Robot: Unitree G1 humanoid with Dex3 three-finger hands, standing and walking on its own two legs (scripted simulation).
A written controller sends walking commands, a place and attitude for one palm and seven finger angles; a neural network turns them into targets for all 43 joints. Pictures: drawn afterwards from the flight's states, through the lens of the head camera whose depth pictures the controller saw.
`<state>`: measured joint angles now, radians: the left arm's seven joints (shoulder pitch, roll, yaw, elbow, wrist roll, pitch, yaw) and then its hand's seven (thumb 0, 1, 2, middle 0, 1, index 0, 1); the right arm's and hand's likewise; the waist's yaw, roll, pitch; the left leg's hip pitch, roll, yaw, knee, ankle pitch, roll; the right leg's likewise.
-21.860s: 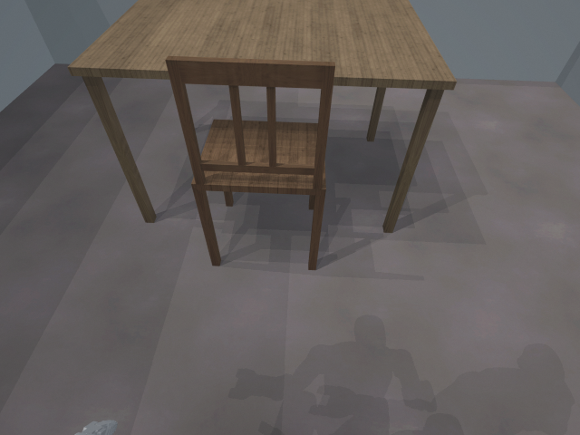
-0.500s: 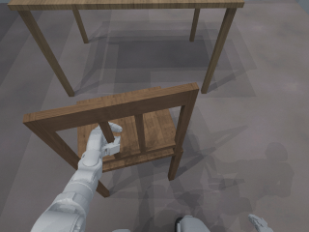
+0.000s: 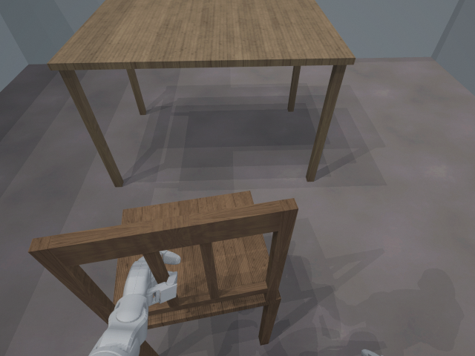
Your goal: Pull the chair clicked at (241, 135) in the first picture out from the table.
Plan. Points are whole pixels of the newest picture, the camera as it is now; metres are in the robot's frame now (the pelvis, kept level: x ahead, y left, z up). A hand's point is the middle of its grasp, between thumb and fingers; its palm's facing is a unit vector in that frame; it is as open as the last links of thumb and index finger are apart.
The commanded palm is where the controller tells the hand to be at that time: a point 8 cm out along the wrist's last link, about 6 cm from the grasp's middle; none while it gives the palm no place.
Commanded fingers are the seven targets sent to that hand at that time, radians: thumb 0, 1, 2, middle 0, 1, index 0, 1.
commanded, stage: stop walking, hand still on the chair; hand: left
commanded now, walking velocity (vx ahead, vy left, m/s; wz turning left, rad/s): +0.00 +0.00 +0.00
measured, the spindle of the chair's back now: (163, 279) +0.29 +0.16 -0.09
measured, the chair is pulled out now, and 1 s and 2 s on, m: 0.64 0.64 0.64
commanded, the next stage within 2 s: open the thumb and straighten the fingers in 0.34 s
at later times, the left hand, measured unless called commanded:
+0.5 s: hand (169, 285) +0.26 +0.14 -0.07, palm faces +0.01 -0.99 -0.14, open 5.5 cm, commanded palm +0.24 +0.20 -0.05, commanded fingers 0.00 0.42 0.67 -0.50 -1.45 -0.50 -1.45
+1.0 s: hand (164, 277) +0.28 +0.16 -0.07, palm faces +0.00 -0.99 -0.14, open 15.2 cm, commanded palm +0.26 +0.22 -0.04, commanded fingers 0.00 -0.55 0.20 -0.03 -0.07 -0.03 -0.07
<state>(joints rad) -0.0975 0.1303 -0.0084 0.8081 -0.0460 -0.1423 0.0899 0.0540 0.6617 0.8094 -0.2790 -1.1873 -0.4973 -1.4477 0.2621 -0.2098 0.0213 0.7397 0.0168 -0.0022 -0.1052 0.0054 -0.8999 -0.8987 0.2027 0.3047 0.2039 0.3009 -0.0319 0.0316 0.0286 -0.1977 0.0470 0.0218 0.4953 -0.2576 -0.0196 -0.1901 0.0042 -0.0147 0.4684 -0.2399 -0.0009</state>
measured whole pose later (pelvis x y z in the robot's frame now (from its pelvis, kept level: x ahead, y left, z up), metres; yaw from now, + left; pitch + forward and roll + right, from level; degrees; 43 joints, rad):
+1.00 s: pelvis +0.02 +0.01 -0.03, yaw +1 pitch +8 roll +0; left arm 0.05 0.17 0.00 0.39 -0.07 0.02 -0.01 -0.01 -0.49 0.22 -0.25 -0.73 -0.25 -0.74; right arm 0.24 -0.25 0.01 0.59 0.03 -0.09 -0.05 0.01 -0.90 -0.90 0.20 0.30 0.20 0.30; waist -0.04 0.04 -0.07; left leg -0.51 0.01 0.01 0.76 -0.39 0.00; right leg -0.51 -0.04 -0.02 0.76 -0.39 0.02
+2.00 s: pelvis +0.00 +0.01 -0.05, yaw +4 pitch +8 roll -1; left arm 0.54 0.20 -0.06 -0.11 -0.06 0.12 -0.01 -0.01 -0.54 0.20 0.00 0.00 0.00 0.00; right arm 0.25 -0.22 0.02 0.49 0.04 -0.14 -0.10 0.01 -0.90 -0.90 0.20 0.30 0.20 0.30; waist -0.03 0.05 -0.13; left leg -0.62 0.01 -0.04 0.92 -0.44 -0.01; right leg -0.59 -0.04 -0.07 0.89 -0.45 0.01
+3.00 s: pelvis +0.02 +0.01 -0.02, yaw +4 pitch -1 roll -1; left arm 0.64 0.34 0.16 -0.40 -0.05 0.02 0.14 -0.01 -0.06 0.44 -0.08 -0.10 -0.21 -0.17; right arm 0.21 -0.21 0.04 0.58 0.03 -0.15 -0.15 0.01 -0.90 -0.90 0.20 0.30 0.20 0.30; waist 0.05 0.09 -0.02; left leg -0.29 0.02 -0.04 0.68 -0.37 -0.01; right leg -0.25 -0.02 -0.07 0.64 -0.37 0.01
